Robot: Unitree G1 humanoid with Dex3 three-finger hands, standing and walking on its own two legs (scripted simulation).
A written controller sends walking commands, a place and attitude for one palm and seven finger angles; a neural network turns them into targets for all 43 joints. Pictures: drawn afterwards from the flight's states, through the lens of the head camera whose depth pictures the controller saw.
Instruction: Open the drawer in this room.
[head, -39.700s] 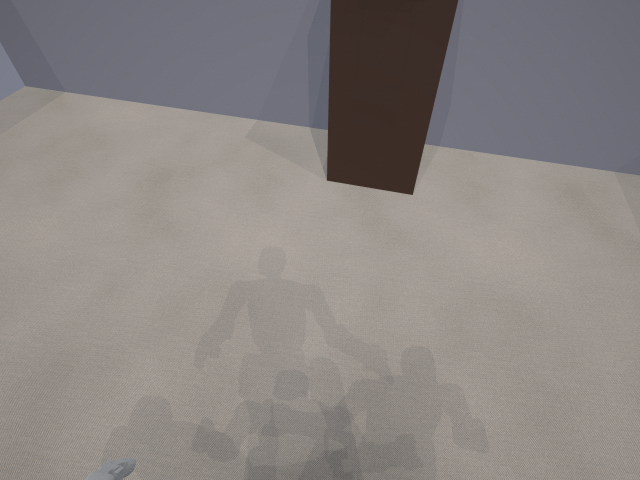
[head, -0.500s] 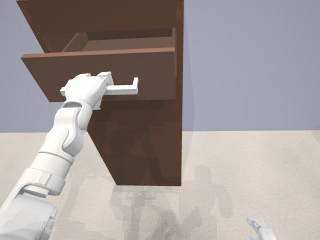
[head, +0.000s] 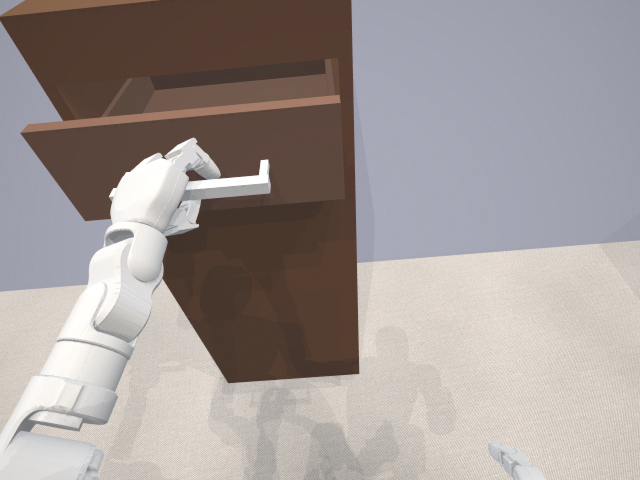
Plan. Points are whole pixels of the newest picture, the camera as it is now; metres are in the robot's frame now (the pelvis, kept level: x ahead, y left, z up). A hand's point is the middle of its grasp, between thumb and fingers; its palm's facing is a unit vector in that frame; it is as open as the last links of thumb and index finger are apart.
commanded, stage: relax the arm and regain balance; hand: left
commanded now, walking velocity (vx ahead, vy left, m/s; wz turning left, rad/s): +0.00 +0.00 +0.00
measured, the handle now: (193, 181) +0.43 +0.18 +0.18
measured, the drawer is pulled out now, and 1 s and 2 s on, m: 0.12 0.30 0.30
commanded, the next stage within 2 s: stand and wait in 1.92 s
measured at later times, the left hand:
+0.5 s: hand (156, 286) +0.27 +0.17 +0.18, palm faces +0.13 -0.71 -0.69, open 14.2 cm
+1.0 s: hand (130, 363) +0.19 +0.16 +0.18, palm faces +0.15 -0.77 -0.62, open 15.2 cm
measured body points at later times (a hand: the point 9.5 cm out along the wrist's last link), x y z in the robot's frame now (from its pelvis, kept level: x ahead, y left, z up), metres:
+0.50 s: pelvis -0.06 -0.03 +0.00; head -0.12 -0.07 +0.44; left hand +0.26 +0.21 +0.21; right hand -0.02 -0.35 -0.15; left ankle +0.00 +0.13 -0.73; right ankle -0.02 -0.12 -0.74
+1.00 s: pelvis -0.19 -0.03 -0.02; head -0.25 -0.06 +0.42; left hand +0.17 +0.20 +0.21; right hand -0.17 -0.33 -0.17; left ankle -0.01 +0.12 -0.72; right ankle -0.05 -0.13 -0.72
